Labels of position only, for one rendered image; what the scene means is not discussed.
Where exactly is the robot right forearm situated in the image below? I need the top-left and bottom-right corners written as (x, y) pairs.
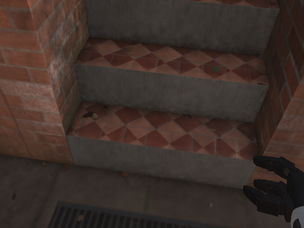
top-left (291, 206), bottom-right (304, 228)

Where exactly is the right robot hand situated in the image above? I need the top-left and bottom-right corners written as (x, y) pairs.
top-left (243, 156), bottom-right (304, 222)

